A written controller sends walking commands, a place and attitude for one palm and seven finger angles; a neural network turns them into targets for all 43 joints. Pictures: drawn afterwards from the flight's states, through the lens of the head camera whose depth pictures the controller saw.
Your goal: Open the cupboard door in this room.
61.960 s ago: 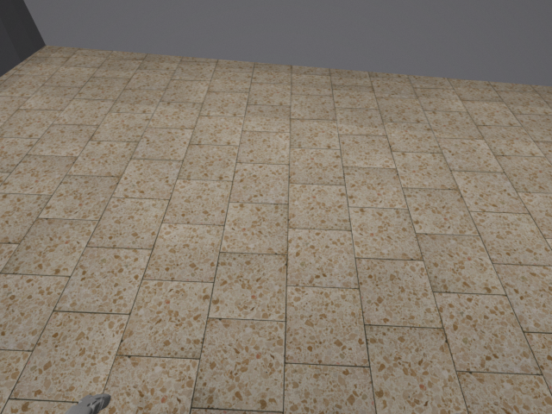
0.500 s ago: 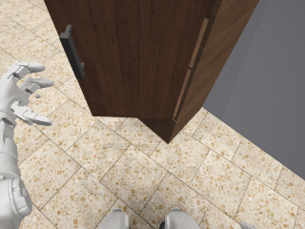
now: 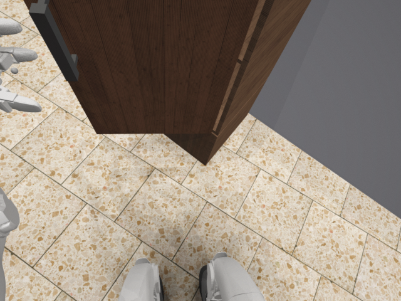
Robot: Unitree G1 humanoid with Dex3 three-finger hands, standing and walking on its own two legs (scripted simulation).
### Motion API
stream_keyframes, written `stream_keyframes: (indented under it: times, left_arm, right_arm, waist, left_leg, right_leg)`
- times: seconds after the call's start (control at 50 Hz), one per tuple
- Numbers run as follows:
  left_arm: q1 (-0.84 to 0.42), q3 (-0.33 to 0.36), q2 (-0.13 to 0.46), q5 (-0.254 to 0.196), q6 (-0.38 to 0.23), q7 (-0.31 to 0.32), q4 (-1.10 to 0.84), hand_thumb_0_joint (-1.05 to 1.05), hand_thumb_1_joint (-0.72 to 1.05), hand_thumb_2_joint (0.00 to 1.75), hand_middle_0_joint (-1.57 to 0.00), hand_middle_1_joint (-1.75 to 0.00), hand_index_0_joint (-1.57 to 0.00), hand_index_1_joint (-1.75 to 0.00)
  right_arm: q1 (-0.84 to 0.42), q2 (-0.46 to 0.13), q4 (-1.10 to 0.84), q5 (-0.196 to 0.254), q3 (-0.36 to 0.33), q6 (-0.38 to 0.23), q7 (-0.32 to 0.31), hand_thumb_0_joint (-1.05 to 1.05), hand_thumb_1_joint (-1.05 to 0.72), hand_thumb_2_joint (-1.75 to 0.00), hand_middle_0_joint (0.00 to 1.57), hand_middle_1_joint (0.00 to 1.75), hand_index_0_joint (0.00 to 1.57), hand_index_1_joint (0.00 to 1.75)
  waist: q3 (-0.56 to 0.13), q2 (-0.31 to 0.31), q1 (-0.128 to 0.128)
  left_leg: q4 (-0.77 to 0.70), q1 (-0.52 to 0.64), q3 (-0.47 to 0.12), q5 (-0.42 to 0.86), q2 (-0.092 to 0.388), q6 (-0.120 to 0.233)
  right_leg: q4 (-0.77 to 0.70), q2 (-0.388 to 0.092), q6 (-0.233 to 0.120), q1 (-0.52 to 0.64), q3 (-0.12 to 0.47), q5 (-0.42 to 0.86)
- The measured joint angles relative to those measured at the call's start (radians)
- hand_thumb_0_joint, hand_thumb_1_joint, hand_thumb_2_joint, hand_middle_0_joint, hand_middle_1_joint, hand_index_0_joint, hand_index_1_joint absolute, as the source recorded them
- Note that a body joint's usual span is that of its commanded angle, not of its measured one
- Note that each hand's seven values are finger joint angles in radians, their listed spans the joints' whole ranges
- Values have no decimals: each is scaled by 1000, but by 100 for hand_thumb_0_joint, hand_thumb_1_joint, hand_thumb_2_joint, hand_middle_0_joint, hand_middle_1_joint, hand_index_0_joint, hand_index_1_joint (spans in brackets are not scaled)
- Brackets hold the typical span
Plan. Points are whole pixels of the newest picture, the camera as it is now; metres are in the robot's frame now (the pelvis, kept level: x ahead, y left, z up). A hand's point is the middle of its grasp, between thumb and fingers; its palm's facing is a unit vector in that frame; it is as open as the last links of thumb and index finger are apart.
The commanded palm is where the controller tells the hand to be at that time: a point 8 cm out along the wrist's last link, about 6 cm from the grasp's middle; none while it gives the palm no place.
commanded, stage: move the hooked fingers beside the handle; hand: left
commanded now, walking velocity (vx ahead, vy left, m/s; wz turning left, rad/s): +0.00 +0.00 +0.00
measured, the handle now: (60, 39) +0.59 +0.22 +0.08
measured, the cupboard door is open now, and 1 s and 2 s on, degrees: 42 41 40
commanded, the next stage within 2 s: slide the fingers in behind the handle in 1.22 s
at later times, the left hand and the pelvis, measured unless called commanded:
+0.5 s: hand (23, 46) +0.56 +0.27 +0.09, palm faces -0.02 -1.00 -0.01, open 13.8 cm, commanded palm +0.54 +0.31 +0.08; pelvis +0.02 +0.00 +0.00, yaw -2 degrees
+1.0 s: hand (14, 57) +0.53 +0.28 +0.09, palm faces -0.02 -1.00 -0.01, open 14.0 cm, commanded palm +0.53 +0.31 +0.08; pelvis +0.01 +0.00 +0.00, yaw +0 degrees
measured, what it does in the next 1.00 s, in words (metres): stands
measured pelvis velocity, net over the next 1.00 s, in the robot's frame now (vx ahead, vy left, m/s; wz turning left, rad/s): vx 0.01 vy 0.00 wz -0.01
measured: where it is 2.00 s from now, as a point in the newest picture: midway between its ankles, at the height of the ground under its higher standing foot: outside the picture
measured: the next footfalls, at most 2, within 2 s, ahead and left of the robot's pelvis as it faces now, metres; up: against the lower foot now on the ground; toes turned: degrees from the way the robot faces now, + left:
none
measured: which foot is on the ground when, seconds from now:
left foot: down 0.00-1.00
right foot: down 0.00-1.00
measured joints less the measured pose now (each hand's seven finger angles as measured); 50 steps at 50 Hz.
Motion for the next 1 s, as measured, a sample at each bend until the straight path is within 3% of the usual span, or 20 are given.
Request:
stream_keyframes:
  times: [0.16,0.34,0.66,0.9,1.0]
  left_arm:
    - [-86,13,54,46,32,29,35,-1,-50,30,-30,-120,-30,-120]
    - [-155,32,120,80,54,39,73,-1,-50,30,-30,-120,-33,-122]
    - [-27,63,53,43,38,28,-29,-1,-50,30,-30,-120,-31,-120]
    - [-26,17,42,16,15,13,5,-1,-50,30,-30,-120,-30,-120]
    - [-63,-9,43,24,17,20,32,-1,-50,30,-30,-120,-30,-120]
  right_arm:
    - [24,5,-7,-11,12,25,6,0,-90,-90,20,30,20,30]
    - [46,14,-16,-19,27,51,13,0,-90,-90,20,30,20,30]
    - [43,23,-26,-21,5,73,37,0,-90,-90,20,30,20,30]
    - [2,8,-31,-11,3,68,27,0,-90,-90,20,30,20,30]
    - [-10,7,-27,-9,12,63,20,0,-90,-90,20,30,20,30]
  waist:
    - [3,10,-39]
    - [9,22,-67]
    - [-6,14,-41]
    - [-10,10,-22]
    - [-7,10,-24]
  left_leg:
    - [13,-46,-2,-8,6,3]
    - [21,-77,-5,-17,14,5]
    - [-12,-26,-2,-22,20,1]
    - [-8,-4,-14,-21,13,0]
    - [9,-27,-21,-19,9,1]
  right_leg:
    - [1,6,4,-41,0,1]
    - [-4,15,6,-67,-3,0]
    - [-45,24,5,-16,2,1]
    - [-42,19,3,12,-9,-2]
    - [-23,14,3,-8,-15,-5]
